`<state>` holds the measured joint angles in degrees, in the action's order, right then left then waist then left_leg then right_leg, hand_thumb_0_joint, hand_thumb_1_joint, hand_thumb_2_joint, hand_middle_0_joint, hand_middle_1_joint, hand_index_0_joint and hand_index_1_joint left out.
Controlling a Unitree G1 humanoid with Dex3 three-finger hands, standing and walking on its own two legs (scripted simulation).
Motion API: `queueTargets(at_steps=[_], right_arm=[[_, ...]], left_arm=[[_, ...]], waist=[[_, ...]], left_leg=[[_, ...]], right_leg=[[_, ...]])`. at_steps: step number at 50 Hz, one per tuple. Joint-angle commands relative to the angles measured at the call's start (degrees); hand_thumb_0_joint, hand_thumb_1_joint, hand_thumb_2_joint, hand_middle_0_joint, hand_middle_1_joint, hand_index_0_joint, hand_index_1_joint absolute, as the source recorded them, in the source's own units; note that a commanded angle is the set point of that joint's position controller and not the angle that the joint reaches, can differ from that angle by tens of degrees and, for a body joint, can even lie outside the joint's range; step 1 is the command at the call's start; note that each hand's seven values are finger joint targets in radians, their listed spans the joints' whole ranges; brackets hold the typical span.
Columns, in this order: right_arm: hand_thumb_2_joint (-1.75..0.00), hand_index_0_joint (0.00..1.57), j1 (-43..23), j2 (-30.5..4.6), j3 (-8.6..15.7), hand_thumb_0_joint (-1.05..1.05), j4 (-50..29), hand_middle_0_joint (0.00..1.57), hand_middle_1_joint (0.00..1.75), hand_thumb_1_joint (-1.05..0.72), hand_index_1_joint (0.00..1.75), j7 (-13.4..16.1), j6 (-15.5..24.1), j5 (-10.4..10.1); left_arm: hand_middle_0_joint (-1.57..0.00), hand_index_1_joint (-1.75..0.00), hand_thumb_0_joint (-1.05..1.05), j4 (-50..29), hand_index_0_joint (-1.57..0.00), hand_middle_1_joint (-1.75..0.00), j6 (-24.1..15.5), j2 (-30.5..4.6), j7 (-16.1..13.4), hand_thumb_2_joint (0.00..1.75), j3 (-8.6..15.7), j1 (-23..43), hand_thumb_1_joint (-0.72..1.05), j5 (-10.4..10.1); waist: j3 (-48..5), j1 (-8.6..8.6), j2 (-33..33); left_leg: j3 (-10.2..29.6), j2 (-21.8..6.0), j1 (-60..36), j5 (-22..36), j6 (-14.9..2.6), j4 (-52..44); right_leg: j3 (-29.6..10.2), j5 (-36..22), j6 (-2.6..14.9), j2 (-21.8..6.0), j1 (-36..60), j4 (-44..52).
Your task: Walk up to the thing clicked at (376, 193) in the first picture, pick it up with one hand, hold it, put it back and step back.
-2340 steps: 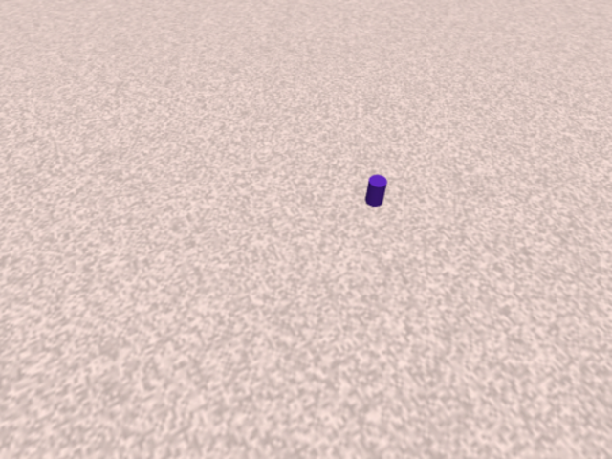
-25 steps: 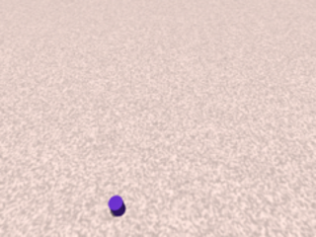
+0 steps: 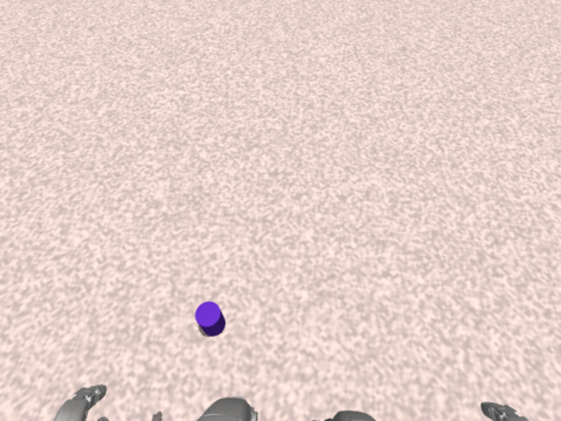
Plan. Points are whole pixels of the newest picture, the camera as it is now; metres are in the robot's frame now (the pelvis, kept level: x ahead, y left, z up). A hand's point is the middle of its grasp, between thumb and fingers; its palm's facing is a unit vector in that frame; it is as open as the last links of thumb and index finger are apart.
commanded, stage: step back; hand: left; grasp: from above
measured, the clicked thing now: (211, 319) +0.44 +0.24 -0.71
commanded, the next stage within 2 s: none
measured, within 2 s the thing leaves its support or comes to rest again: neither
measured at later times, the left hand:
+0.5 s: hand out of the picture +0.01 +0.29 -0.16, palm faces -0.08 -0.91 -0.40, open 7.4 cm
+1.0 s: hand out of the picture -0.11 +0.32 -0.15, palm faces +0.00 -0.93 -0.37, open 7.4 cm
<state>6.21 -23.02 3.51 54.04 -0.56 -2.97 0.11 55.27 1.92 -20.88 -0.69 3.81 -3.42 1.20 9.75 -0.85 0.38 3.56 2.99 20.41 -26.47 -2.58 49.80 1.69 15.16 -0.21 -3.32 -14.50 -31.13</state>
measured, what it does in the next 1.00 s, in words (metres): walks backwards: right foot, then left foot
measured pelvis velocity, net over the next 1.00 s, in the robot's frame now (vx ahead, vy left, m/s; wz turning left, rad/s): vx -0.23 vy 0.06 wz -0.03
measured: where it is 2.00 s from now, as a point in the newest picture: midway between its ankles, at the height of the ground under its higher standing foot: outside the picture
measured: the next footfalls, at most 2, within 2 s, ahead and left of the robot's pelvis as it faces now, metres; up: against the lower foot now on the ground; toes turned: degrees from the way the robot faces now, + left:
right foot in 0.48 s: -0.08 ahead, -0.09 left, +0.00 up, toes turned -1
left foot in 0.80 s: -0.15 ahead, +0.16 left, +0.00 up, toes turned -3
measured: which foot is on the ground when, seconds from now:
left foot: down 0.00-0.50, up 0.52-0.78, down 0.80-1.00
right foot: down 0.00-0.08, up 0.10-0.46, down 0.48-0.82, up 0.84-1.00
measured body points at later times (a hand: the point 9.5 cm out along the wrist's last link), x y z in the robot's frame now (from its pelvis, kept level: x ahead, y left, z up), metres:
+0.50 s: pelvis -0.10 +0.03 -0.02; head -0.03 +0.02 +0.43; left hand +0.02 +0.34 -0.13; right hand +0.00 -0.28 -0.14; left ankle -0.01 +0.13 -0.73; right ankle -0.12 -0.09 -0.74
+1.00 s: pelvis -0.23 +0.06 +0.00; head -0.18 +0.08 +0.44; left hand -0.11 +0.37 -0.13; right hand -0.13 -0.26 -0.11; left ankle -0.19 +0.16 -0.73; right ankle -0.26 -0.09 -0.65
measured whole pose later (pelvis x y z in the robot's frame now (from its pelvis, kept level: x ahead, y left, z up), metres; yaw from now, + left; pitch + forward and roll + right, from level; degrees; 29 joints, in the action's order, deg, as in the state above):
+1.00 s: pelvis -0.23 +0.06 +0.00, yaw -2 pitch -2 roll -1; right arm 8.0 -20.6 1.8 49.2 0.3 -1.3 1.9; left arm 46.6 3.7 -22.7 -1.0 5.0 -8.5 0.1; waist 10.0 0.2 1.7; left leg 1.4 0.0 17.0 -14.0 -1.9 33.4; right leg -8.1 30.0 0.4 6.5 -26.3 -68.4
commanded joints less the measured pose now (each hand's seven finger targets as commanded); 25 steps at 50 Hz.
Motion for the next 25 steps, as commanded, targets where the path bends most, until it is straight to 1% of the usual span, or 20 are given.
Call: queueTargets(at_steps=[1, 2, 3, 4, 5, 6, 7, 8, 10, 11, 12, 14, 17, 19, 20, 21, 22, 23, 24, 25], right_arm=[[-0.90, 0.20, 7.0, -8.1, 2.7, 0.00, -2.5, 0.20, 0.30, -0.90, 0.30, 0.5, 1.2, 0.7], [-0.90, 0.20, 7.3, -8.2, 3.1, 0.00, -2.7, 0.20, 0.30, -0.90, 0.30, 0.6, 1.7, 1.4], [-0.90, 0.20, 5.7, -12.0, 4.0, 0.00, -4.1, 0.20, 0.30, -0.90, 0.30, 0.9, 2.2, 2.6], [-0.90, 0.20, 4.4, -16.9, 4.5, 0.00, -5.2, 0.20, 0.30, -0.90, 0.30, 0.8, 2.7, 2.4], [-0.90, 0.20, 6.0, -19.7, 5.2, 0.00, -4.9, 0.20, 0.30, -0.90, 0.30, 0.9, 2.7, 1.6], [-0.90, 0.20, 4.2, -17.1, 4.8, 0.00, -5.5, 0.20, 0.30, -0.90, 0.30, 1.3, 2.8, 1.4], [-0.90, 0.20, 0.4, -14.7, 3.9, 0.00, -6.2, 0.20, 0.30, -0.90, 0.30, 1.7, 2.8, 0.9], [-0.90, 0.20, -1.2, -13.2, 3.5, 0.00, -6.8, 0.20, 0.30, -0.90, 0.30, 2.0, 2.8, 1.3], [-0.90, 0.20, 1.1, -11.5, 3.0, 0.00, -7.4, 0.20, 0.30, -0.90, 0.30, 2.5, 3.0, 1.1], [-0.90, 0.20, 2.4, -11.1, 3.0, 0.00, -7.3, 0.20, 0.30, -0.90, 0.30, 2.6, 3.0, 1.3], [-0.90, 0.20, 4.0, -11.5, 3.2, 0.00, -7.4, 0.20, 0.30, -0.90, 0.30, 2.7, 2.9, 1.3], [-0.90, 0.20, 5.4, -12.0, 3.3, 0.00, -7.3, 0.20, 0.30, -0.90, 0.30, 2.8, 2.8, 1.2], [-0.90, 0.20, 4.6, -13.1, 3.3, 0.00, -8.3, 0.20, 0.30, -0.90, 0.30, 2.8, 2.7, 1.3], [-0.90, 0.20, 2.7, -13.3, 3.1, 0.00, -9.1, 0.20, 0.30, -0.90, 0.30, 2.7, 2.5, 1.1], [-0.90, 0.20, 2.3, -13.3, 3.0, 0.00, -9.2, 0.20, 0.30, -0.90, 0.30, 2.6, 2.3, 1.0], [-0.90, 0.20, 1.2, -13.9, 3.0, 0.00, -9.3, 0.20, 0.30, -0.90, 0.30, 2.4, 2.1, 0.7], [-0.90, 0.20, -0.3, -13.8, 2.8, 0.00, -9.4, 0.20, 0.30, -0.90, 0.30, 2.2, 1.8, 0.4], [-0.90, 0.20, -0.1, -12.7, 2.3, 0.00, -9.2, 0.20, 0.30, -0.90, 0.30, 2.0, 1.7, 0.0], [-0.90, 0.20, 0.1, -10.6, 1.7, 0.00, -9.9, 0.20, 0.30, -0.90, 0.30, 1.8, 1.7, -0.4], [-0.90, 0.20, -2.6, -9.5, 1.9, 0.00, -10.1, 0.20, 0.30, -0.90, 0.30, 2.2, 1.4, -0.4]], left_arm=[[-0.20, -0.30, 0.00, -7.7, -0.20, -0.30, -0.5, -14.6, -1.0, 0.90, 2.8, 3.3, 0.90, -0.3], [-0.20, -0.30, 0.00, -8.1, -0.20, -0.30, 0.1, -14.2, -0.7, 0.90, 2.6, 2.8, 0.90, -0.9], [-0.20, -0.30, 0.00, -8.6, -0.20, -0.30, 0.5, -11.3, -0.6, 0.90, 2.2, 0.4, 0.90, -1.7], [-0.20, -0.30, 0.00, -9.5, -0.20, -0.30, 0.8, -9.0, -1.0, 0.90, 2.0, 0.4, 0.90, -2.0], [-0.20, -0.30, 0.00, -8.7, -0.20, -0.30, 1.2, -10.9, -1.8, 0.90, 2.5, 1.8, 0.90, -1.3], [-0.20, -0.30, 0.00, -8.5, -0.20, -0.30, 1.3, -11.9, -2.1, 0.90, 2.7, 2.7, 0.90, -1.1], [-0.20, -0.30, 0.00, -7.6, -0.20, -0.30, 1.3, -11.8, -2.1, 0.90, 2.6, 0.6, 0.90, -1.5], [-0.20, -0.30, 0.00, -6.9, -0.20, -0.30, 1.3, -11.5, -2.0, 0.90, 2.6, -1.7, 0.90, -1.9], [-0.20, -0.30, 0.00, -6.8, -0.20, -0.30, 1.0, -12.5, -1.8, 0.90, 2.9, -3.0, 0.90, -1.4], [-0.20, -0.30, 0.00, -7.3, -0.20, -0.30, 0.8, -11.9, -1.7, 0.90, 2.9, -2.7, 0.90, -1.2], [-0.20, -0.30, 0.00, -8.0, -0.20, -0.30, 0.6, -11.6, -1.6, 0.90, 2.8, -1.9, 0.90, -1.0], [-0.20, -0.30, 0.00, -9.0, -0.20, -0.30, 0.4, -11.6, -1.3, 0.90, 3.0, -1.3, 0.90, -0.8], [-0.20, -0.30, 0.00, -8.8, -0.20, -0.30, 0.1, -11.2, -0.9, 0.90, 3.3, -3.4, 0.90, -0.7], [-0.20, -0.30, 0.00, -8.5, -0.20, -0.30, -0.3, -10.9, -0.5, 0.90, 3.3, -5.9, 0.90, -0.5], [-0.20, -0.30, 0.00, -8.1, -0.20, -0.30, -0.5, -10.6, -0.3, 0.90, 3.5, -6.8, 0.90, -0.4], [-0.20, -0.30, 0.00, -7.3, -0.20, -0.30, -0.7, -10.7, -0.1, 0.90, 3.6, -8.4, 0.90, -0.1], [-0.20, -0.30, 0.00, -6.2, -0.20, -0.30, -0.8, -10.1, 0.0, 0.90, 3.7, -11.4, 0.90, 0.0], [-0.20, -0.30, 0.00, -6.0, -0.20, -0.30, -1.2, -11.6, 0.0, 0.90, 4.0, -12.6, 0.90, 0.5], [-0.20, -0.30, 0.00, -7.0, -0.20, -0.30, -1.5, -15.3, 0.0, 0.90, 4.8, -12.4, 0.90, 1.1], [-0.20, -0.30, 0.00, -8.6, -0.20, -0.30, -1.3, -20.8, 0.2, 0.90, 5.8, -8.9, 0.90, 0.3]], waist=[[-12.3, -0.87, 7.2], [-11.8, -1.44, 4.8], [-12.2, 0.28, -3.3], [-11.9, 0.67, -13.0], [-13.8, -2.59, -14.2], [-13.5, -2.14, -9.7], [-14.3, 0.18, -7.7], [-14.2, 1.49, -8.5], [-14.9, 1.01, -7.7], [-15.1, 0.25, -7.1], [-14.4, -0.75, -7.2], [-12.3, -1.95, -6.2], [-13.3, -1.87, -8.0], [-15.5, -1.01, -7.8], [-16.0, -0.69, -7.9], [-15.6, 0.42, -7.8], [-15.3, 1.96, -7.9], [-14.8, 2.10, -5.1], [-13.7, 1.51, 4.9], [-9.8, 3.96, 16.1]], left_leg=[[-2.9, -1.8, -4.7, 10.7, 0.75, -20.1], [-2.9, -2.2, -7.4, 23.8, 0.78, -26.6], [8.9, -10.3, -10.4, 39.3, -1.24, -27.8], [20.6, -19.3, -14.5, 54.1, -6.16, -27.6], [24.9, -22.7, -10.4, 51.4, -10.29, -27.8], [21.5, -20.7, -11.7, 50.4, -9.81, -26.3], [14.8, -17.9, -14.3, 50.6, -9.47, -23.9], [12.0, -16.3, -14.9, 49.5, -9.32, -22.7], [11.2, -16.5, -17.8, 49.1, -10.41, -21.2], [11.3, -16.6, -20.5, 50.1, -10.80, -20.6], [12.0, -17.4, -21.4, 50.9, -11.85, -20.5], [11.9, -17.9, -20.1, 49.6, -12.80, -21.4], [13.0, -19.6, -19.8, 46.7, -13.30, -21.4], [11.6, -18.5, -18.4, 41.8, -12.06, -20.3], [11.3, -17.5, -16.1, 38.2, -10.97, -19.7], [9.6, -16.0, -11.5, 34.6, -9.20, -19.1], [8.4, -15.1, -7.1, 30.4, -7.20, -18.5], [7.6, -13.0, -1.7, 24.0, -4.24, -17.1], [3.9, -7.0, 7.2, 12.8, -0.64, -9.5], [-0.9, 2.9, 7.4, -6.8, 1.77, 5.2]], right_leg=[[-6.9, -28.6, 9.33, -10.7, 7.5, -4.6], [-5.8, -25.4, 7.27, -8.3, 5.7, -8.1], [-4.3, -13.9, 3.69, -1.4, 0.2, -14.5], [-4.9, 20.0, 2.19, 8.7, -10.1, -21.9], [-12.8, 26.1, 2.10, 9.5, -7.5, -29.7], [-14.7, 23.6, 2.59, 9.0, -9.0, -33.4], [-14.8, 20.1, 2.58, 9.1, -11.6, -36.9], [-13.7, 17.2, 2.15, 9.0, -13.2, -38.8], [-11.8, 15.4, 0.98, 7.9, -13.4, -38.3], [-11.5, 16.2, 0.23, 7.8, -14.1, -36.1], [-11.0, 17.1, -0.33, 7.5, -14.4, -34.1], [-10.1, 17.6, -0.89, 7.5, -13.2, -30.1], [-7.5, 16.4, -0.57, 5.6, -10.6, -22.4], [-5.3, 14.0, 0.30, 4.2, -6.6, -14.7], [-4.3, 11.4, 0.83, 4.1, -3.4, -8.9], [-2.9, 6.8, 1.59, 4.4, 1.4, -3.3], [-1.8, 0.7, 2.65, 4.6, 6.1, 3.0], [-6.1, -2.7, 3.96, 2.3, 9.1, 4.6], [-20.2, -3.9, 7.75, -7.1, 10.8, 8.3], [-32.2, -8.0, 17.63, -19.0, -0.4, 14.2]])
